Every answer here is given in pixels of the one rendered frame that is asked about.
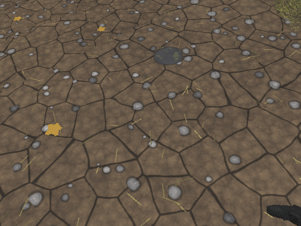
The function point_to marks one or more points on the robot right hand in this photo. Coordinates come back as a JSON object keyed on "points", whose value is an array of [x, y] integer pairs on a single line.
{"points": [[286, 212]]}

